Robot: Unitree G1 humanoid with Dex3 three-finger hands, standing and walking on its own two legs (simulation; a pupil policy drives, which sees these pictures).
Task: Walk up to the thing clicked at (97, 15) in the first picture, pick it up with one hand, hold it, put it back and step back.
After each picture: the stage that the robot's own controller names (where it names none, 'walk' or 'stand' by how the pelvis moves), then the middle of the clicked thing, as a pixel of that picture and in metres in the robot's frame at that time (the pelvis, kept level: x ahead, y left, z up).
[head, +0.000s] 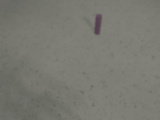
stand; (97, 24) +1.50 -0.17 -0.65
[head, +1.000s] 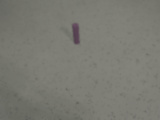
walk; (76, 34) +1.35 +0.13 -0.63
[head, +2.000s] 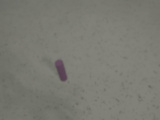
walk; (61, 71) +0.81 +0.28 -0.65
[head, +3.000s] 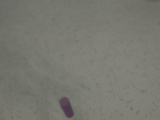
walk; (67, 108) +0.49 +0.21 -0.65
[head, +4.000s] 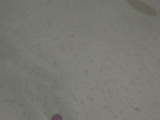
stand; out of the picture +0.36 +0.17 -0.64
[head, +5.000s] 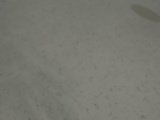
stand; out of the picture +0.35 +0.15 -0.65
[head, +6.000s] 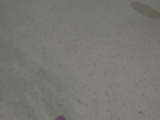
stand; out of the picture +0.37 +0.16 -0.66
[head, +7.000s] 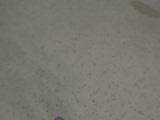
stand; out of the picture +0.36 +0.17 -0.66
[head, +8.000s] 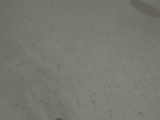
stand; out of the picture +0.35 +0.17 -0.66
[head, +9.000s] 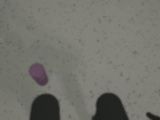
go down; (40, 76) +0.40 +0.18 -0.41
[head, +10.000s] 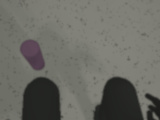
go down; (34, 57) +0.43 +0.20 -0.27
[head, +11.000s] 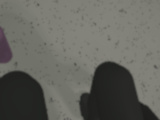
close in; out of the picture +0.42 +0.23 -0.18
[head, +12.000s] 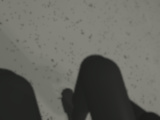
close; out of the picture +0.42 +0.25 -0.16
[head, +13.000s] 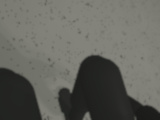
lift; out of the picture +0.41 +0.26 -0.16
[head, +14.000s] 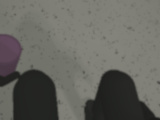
lift; (3, 63) +0.33 +0.25 -0.08
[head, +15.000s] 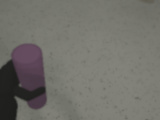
hold; (33, 81) +0.31 +0.16 +0.06
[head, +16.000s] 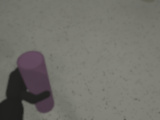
hold; (39, 86) +0.31 +0.15 +0.02
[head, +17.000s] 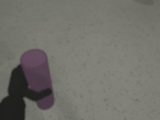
crouch; (40, 83) +0.31 +0.15 +0.03
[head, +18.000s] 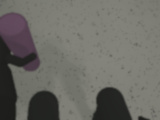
crouch; (23, 48) +0.42 +0.18 -0.04
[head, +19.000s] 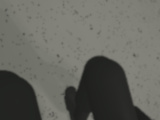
lower; out of the picture +0.42 +0.26 -0.17
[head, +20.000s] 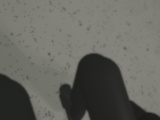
lower; out of the picture +0.44 +0.27 -0.16
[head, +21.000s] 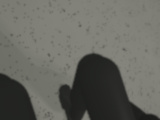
lower; out of the picture +0.43 +0.27 -0.16
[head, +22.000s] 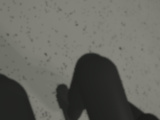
lower; out of the picture +0.44 +0.27 -0.17
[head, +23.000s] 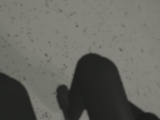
loosen; out of the picture +0.43 +0.26 -0.16
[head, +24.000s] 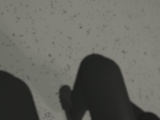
withdraw; out of the picture +0.42 +0.26 -0.16
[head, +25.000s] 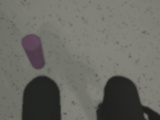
walk; (35, 54) +0.44 +0.21 -0.26
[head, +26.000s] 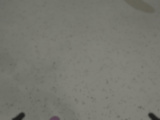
stand; out of the picture +0.36 +0.17 -0.59
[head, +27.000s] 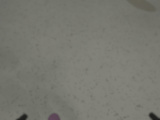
stand; out of the picture +0.37 +0.19 -0.60
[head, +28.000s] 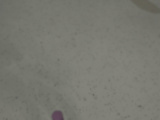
stand; out of the picture +0.38 +0.17 -0.62
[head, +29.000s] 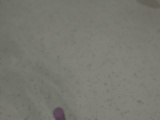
walk; (60, 118) +0.39 +0.17 -0.65
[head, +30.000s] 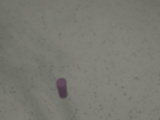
walk; (62, 89) +0.53 +0.15 -0.64
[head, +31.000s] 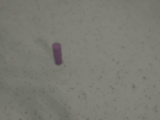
walk; (57, 54) +0.84 +0.22 -0.63
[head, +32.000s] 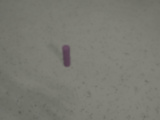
stand; (66, 56) +1.01 +0.16 -0.64
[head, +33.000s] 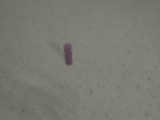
stand; (68, 55) +1.01 +0.15 -0.66
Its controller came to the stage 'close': yes
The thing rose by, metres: 0.68
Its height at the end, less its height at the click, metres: +0.00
